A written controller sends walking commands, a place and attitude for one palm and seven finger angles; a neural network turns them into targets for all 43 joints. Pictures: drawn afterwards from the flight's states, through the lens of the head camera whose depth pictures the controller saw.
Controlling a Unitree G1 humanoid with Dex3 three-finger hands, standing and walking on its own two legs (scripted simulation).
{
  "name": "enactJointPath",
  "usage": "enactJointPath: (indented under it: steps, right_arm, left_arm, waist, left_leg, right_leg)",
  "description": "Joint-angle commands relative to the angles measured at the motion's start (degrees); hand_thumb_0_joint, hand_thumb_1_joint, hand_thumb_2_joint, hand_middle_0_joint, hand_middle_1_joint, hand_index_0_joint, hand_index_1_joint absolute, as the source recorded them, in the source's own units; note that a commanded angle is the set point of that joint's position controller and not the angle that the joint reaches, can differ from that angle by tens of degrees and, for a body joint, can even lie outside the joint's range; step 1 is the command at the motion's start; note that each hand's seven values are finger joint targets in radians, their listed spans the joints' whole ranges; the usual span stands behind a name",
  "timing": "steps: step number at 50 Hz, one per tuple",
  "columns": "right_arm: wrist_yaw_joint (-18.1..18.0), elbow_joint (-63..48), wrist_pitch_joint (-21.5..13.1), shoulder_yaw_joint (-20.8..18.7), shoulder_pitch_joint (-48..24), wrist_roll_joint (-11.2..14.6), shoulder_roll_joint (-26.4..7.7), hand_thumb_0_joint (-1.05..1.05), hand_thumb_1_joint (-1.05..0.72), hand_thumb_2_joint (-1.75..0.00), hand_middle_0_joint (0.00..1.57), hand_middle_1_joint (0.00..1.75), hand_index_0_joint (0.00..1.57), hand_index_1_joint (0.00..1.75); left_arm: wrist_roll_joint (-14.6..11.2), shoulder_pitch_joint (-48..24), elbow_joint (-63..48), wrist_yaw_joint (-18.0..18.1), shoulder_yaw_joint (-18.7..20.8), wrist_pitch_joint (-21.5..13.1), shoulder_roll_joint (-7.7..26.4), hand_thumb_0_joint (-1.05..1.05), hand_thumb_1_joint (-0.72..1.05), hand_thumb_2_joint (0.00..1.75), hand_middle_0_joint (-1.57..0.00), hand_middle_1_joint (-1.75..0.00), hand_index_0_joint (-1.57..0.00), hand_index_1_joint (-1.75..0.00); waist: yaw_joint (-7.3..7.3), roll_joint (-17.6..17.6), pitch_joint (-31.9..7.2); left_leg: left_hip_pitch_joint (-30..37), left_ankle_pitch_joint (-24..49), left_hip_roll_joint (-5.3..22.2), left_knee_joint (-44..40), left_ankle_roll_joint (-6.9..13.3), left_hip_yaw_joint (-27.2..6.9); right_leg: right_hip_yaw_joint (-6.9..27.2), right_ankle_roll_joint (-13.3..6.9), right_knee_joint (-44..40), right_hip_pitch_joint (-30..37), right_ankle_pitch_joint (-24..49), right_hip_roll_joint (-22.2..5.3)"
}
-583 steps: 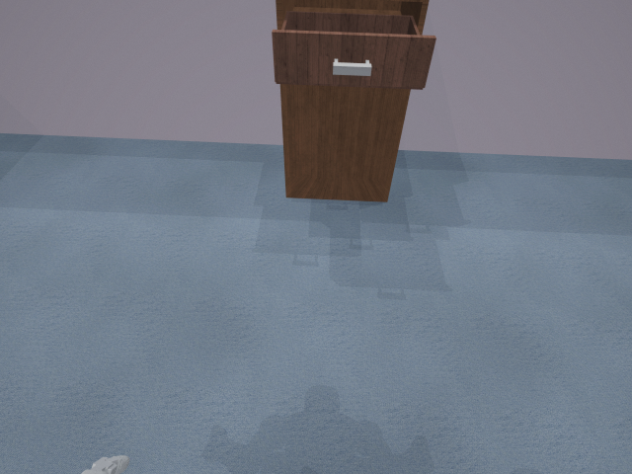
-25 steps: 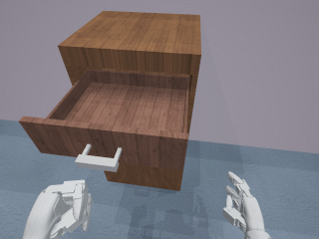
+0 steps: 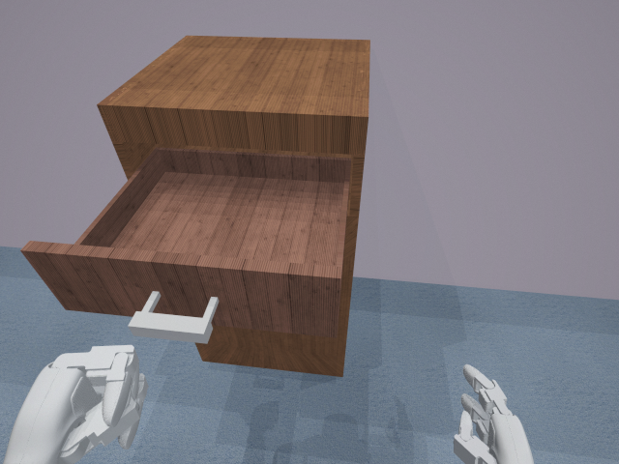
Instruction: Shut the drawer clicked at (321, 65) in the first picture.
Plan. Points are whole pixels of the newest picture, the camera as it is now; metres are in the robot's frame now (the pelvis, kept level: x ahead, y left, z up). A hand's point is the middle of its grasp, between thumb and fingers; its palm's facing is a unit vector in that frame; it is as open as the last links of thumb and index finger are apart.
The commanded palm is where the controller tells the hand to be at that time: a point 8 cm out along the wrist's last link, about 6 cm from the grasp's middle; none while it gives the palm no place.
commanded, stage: raise the hand and make a fist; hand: left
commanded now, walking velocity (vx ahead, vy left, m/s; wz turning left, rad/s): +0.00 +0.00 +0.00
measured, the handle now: (177, 314) +0.30 +0.23 +0.04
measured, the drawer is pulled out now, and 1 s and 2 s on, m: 0.30 0.30 0.29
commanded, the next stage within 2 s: bring the fist close to the handle in 0.08 s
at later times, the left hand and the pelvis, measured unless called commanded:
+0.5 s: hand (151, 411) +0.15 +0.18 +0.11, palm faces +0.04 -0.99 -0.10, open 3.2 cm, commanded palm +0.10 +0.23 +0.11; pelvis +0.00 -0.01 +0.00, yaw +0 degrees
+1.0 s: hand (177, 392) +0.18 +0.18 +0.06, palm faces +0.01 -1.00 -0.05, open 3.2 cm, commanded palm +0.16 +0.23 +0.06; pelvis -0.01 +0.01 -0.02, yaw +0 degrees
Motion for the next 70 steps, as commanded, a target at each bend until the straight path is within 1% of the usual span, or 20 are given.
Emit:
enactJointPath:
  steps: [1, 3, 5, 8, 12, 15, 17, 19, 23, 30, 37, 42, 45, 47, 55, 57, 58, 62, 65, 70]
  right_arm:
    - [-0.45, -10.15, -5.08, -1.99, -9.61, 0.30, -5.03, 0.00, -0.90, -0.90, 0.20, 0.30, 0.20, 0.30]
    - [-0.66, -9.76, -5.53, -1.98, -9.64, 0.42, -5.33, 0.00, -0.90, -0.90, 0.20, 0.30, 0.20, 0.30]
    - [-1.08, -9.64, -5.98, -2.21, -9.88, 0.58, -5.33, 0.00, -0.90, -0.90, 0.20, 0.30, 0.20, 0.30]
    - [-1.46, -9.23, -6.49, -2.07, -10.27, 0.62, -5.25, 0.00, -0.90, -0.90, 0.20, 0.30, 0.20, 0.30]
    - [-1.52, -8.27, -7.10, -2.09, -10.08, 0.28, -5.49, 0.00, -0.90, -0.90, 0.20, 0.30, 0.20, 0.30]
    - [-1.81, -7.49, -6.91, -2.33, -9.33, 0.09, -5.76, 0.00, -0.90, -0.90, 0.20, 0.30, 0.20, 0.30]
    - [-1.72, -7.33, -7.06, -2.50, -9.67, -0.10, -5.89, 0.00, -0.90, -0.90, 0.20, 0.30, 0.20, 0.30]
    - [-1.42, -7.67, -7.11, -2.51, -9.11, -0.30, -5.90, 0.00, -0.90, -0.90, 0.20, 0.30, 0.20, 0.30]
    - [-0.94, -7.28, -6.90, -2.89, -8.67, -0.77, -5.91, 0.00, -0.90, -0.90, 0.20, 0.30, 0.20, 0.30]
    - [-0.75, -7.48, -5.41, -3.40, -8.30, -1.21, -6.17, 0.00, -0.90, -0.90, 0.20, 0.30, 0.20, 0.30]
    - [-0.23, -7.43, -3.48, -3.89, -7.58, -1.93, -6.33, 0.00, -0.90, -0.90, 0.20, 0.30, 0.20, 0.30]
    - [0.00, -7.36, -2.12, -4.12, -6.97, -2.21, -6.57, 0.00, -0.90, -0.90, 0.20, 0.30, 0.20, 0.30]
    - [0.16, -8.12, -1.61, -3.97, -6.41, -2.24, -6.91, 0.00, -0.90, -0.90, 0.20, 0.30, 0.20, 0.30]
    - [0.18, -7.93, -1.10, -3.95, -6.23, -2.38, -7.15, 0.00, -0.90, -0.90, 0.20, 0.30, 0.20, 0.30]
    - [0.48, -9.90, 1.82, -4.09, -4.98, -2.86, -6.98, 0.00, -0.90, -0.90, 0.20, 0.30, 0.20, 0.30]
    - [0.43, -9.35, 2.77, -4.06, -4.66, -2.95, -7.32, 0.00, -0.90, -0.90, 0.20, 0.30, 0.20, 0.30]
    - [0.51, -9.88, 2.95, -3.92, -4.48, -3.04, -7.22, 0.00, -0.90, -0.90, 0.20, 0.30, 0.20, 0.30]
    - [0.78, -10.63, 3.65, -4.03, -4.14, -2.98, -7.24, 0.00, -0.90, -0.90, 0.20, 0.30, 0.20, 0.30]
    - [1.04, -11.55, 3.96, -4.08, -3.60, -2.67, -6.96, 0.00, -0.90, -0.90, 0.20, 0.30, 0.20, 0.30]
    - [1.07, -11.85, 5.48, -4.26, -3.98, -2.42, -7.02, 0.00, -0.90, -0.90, 0.20, 0.30, 0.20, 0.30]
  left_arm:
    - [-2.93, -0.04, -10.60, -1.41, 5.91, -6.04, 5.78, 0.00, 0.90, 0.90, -1.40, -1.60, -1.40, -1.60]
    - [-3.34, -0.33, -8.68, -2.58, 4.95, -5.88, 5.18, 0.00, 0.90, 0.90, -1.40, -1.60, -1.40, -1.60]
    - [-3.73, -0.78, -7.25, -3.45, 6.76, -5.70, 6.88, 0.00, 0.90, 0.90, -1.40, -1.60, -1.40, -1.60]
    - [-3.69, -2.53, -7.14, -4.06, 7.12, -5.89, 7.27, 0.00, 0.90, 0.90, -1.40, -1.60, -1.40, -1.60]
    - [-3.78, -4.69, -5.22, -4.20, 6.45, -6.70, 6.21, 0.00, 0.90, 0.90, -1.40, -1.60, -1.40, -1.60]
    - [-3.84, -6.79, -1.21, -4.37, 6.50, -7.63, 6.01, 0.00, 0.90, 0.90, -1.40, -1.60, -1.40, -1.60]
    - [-3.28, -7.83, -1.02, -4.16, 7.34, -8.46, 7.13, 0.00, 0.90, 0.90, -1.40, -1.60, -1.40, -1.60]
    - [-2.51, -8.75, -1.43, -4.39, 4.73, -9.18, 5.42, 0.00, 0.90, 0.90, -1.40, -1.60, -1.40, -1.60]
    - [-1.84, -8.36, 0.07, -4.14, 5.30, -10.47, 5.69, 0.00, 0.90, 0.90, -1.40, -1.60, -1.40, -1.60]
    - [-1.18, -10.16, 4.18, -3.25, 2.45, -11.25, 2.85, 0.00, 0.90, 0.90, -1.40, -1.60, -1.40, -1.60]
    - [0.39, -11.60, 4.77, -1.47, 1.88, -13.16, 2.77, 0.00, 0.90, 0.90, -1.40, -1.60, -1.40, -1.60]
    - [0.52, -13.61, 6.81, -0.97, 1.70, -14.99, 2.62, 0.00, 0.90, 0.90, -1.40, -1.60, -1.40, -1.60]
    - [0.80, -15.12, 7.58, -1.20, -1.95, -15.64, -0.06, 0.00, 0.90, 0.90, -1.40, -1.60, -1.40, -1.60]
    - [1.30, -16.88, 8.20, -0.59, -1.88, -15.81, 0.53, 0.00, 0.90, 0.90, -1.40, -1.60, -1.40, -1.60]
    - [2.93, -18.36, 10.54, 1.72, -3.18, -16.39, -0.25, 0.00, 0.90, 0.90, -1.40, -1.60, -1.40, -1.60]
    - [3.40, -20.97, 12.10, 2.56, -1.26, -16.86, 1.86, 0.00, 0.90, 0.90, -1.40, -1.60, -1.40, -1.60]
    - [3.43, -21.67, 12.05, 2.54, -3.02, -17.27, 0.27, 0.00, 0.90, 0.90, -1.40, -1.60, -1.40, -1.60]
    - [3.30, -21.44, 10.08, 2.82, -2.20, -18.18, 1.64, 0.00, 0.90, 0.90, -1.40, -1.60, -1.40, -1.60]
    - [2.87, -19.77, 8.68, 2.54, -4.04, -17.71, 0.32, 0.00, 0.90, 0.90, -1.40, -1.60, -1.40, -1.60]
    - [2.84, -16.30, 11.62, 2.80, -4.01, -15.60, -0.41, 0.00, 0.90, 0.90, -1.40, -1.60, -1.40, -1.60]
  waist:
    - [0.79, -0.12, 0.02]
    - [0.37, -1.77, 1.80]
    - [0.62, -3.64, 1.74]
    - [0.59, -3.98, 3.48]
    - [0.24, -1.79, 2.79]
    - [-0.31, -4.31, 4.22]
    - [-0.05, -2.32, 2.96]
    - [-0.48, -0.45, 1.63]
    - [-0.34, -1.77, -1.01]
    - [-0.98, -3.76, -0.06]
    - [-1.36, -1.00, -2.83]
    - [-2.22, -1.77, -3.49]
    - [-3.08, -1.35, -3.71]
    - [-3.33, -1.46, -4.02]
    - [-3.15, -1.89, -6.93]
    - [-3.40, -2.23, -6.61]
    - [-3.69, -0.82, -7.21]
    - [-3.00, 0.68, -11.40]
    - [-3.36, 0.47, -12.55]
    - [-3.79, -3.24, -8.40]
  left_leg:
    - [0.04, 11.79, -1.94, -5.49, 1.55, -0.74]
    - [-0.35, 10.83, -1.92, -5.49, 1.64, -0.88]
    - [-0.65, 10.15, -1.92, -5.03, 1.76, -0.88]
    - [-0.23, 9.25, -1.98, -5.47, 1.85, -0.94]
    - [0.33, 9.33, -2.18, -4.94, 1.82, -0.80]
    - [-1.10, 7.91, -2.18, -4.82, 1.74, -0.93]
    - [-0.80, 8.07, -2.30, -4.49, 1.78, -0.80]
    - [-0.43, 8.90, -2.44, -4.64, 1.91, -0.52]
    - [-1.17, 11.01, -2.53, -4.26, 1.92, -0.62]
    - [-3.56, 10.06, -2.58, -3.96, 1.90, -0.64]
    - [-4.59, 10.96, -2.59, -3.05, 1.90, -0.85]
    - [-6.41, 10.30, -2.42, -1.70, 1.79, -1.21]
    - [-7.00, 9.24, -2.31, -1.01, 1.64, -1.63]
    - [-7.77, 8.63, -2.18, -0.71, 1.58, -2.07]
    - [-10.28, 9.92, -2.07, 1.58, 1.28, -2.11]
    - [-11.61, 8.95, -1.94, 2.22, 1.24, -2.34]
    - [-11.29, 9.45, -2.09, 2.77, 1.29, -2.10]
    - [-10.55, 11.90, -1.86, 3.42, 1.18, -2.08]
    - [-9.69, 14.05, -1.62, 3.75, 1.20, -1.85]
    - [-12.49, 11.76, -1.69, 3.57, 1.31, -1.67]
  right_leg:
    - [3.66, 1.19, -8.19, 0.03, 12.03, 0.15]
    - [4.52, 1.38, -9.25, -0.76, 10.80, 0.03]
    - [6.15, 1.74, -10.49, -0.82, 9.20, -0.31]
    - [6.67, 1.71, -11.87, -1.42, 6.13, -0.46]
    - [6.79, 1.76, -11.78, -1.71, 6.25, -0.44]
    - [7.82, 2.13, -12.60, -2.88, 3.45, -0.77]
    - [8.28, 1.93, -12.48, -2.45, 3.09, -1.00]
    - [7.69, 1.89, -11.36, -2.36, 4.59, -1.24]
    - [6.53, 1.80, -9.17, -1.08, 8.88, -1.13]
    - [5.00, 1.81, -7.03, -3.37, 8.26, -0.79]
    - [3.32, 1.35, -3.73, -4.40, 9.65, -0.53]
    - [2.79, 1.31, -1.77, -6.43, 8.84, -0.30]
    - [2.23, 1.33, -0.24, -8.56, 7.70, -0.24]
    - [2.05, 1.18, 0.51, -9.17, 6.71, -0.14]
    - [1.84, 1.02, 4.12, -11.19, 7.87, -0.16]
    - [1.97, 0.89, 4.63, -12.25, 6.52, 0.05]
    - [2.16, 0.88, 5.09, -12.75, 7.27, -0.08]
    - [2.29, 0.68, 6.07, -11.12, 9.37, -0.09]
    - [2.22, 0.83, 6.14, -10.44, 11.79, -0.15]
    - [2.06, 1.20, 5.35, -11.06, 10.80, 0.05]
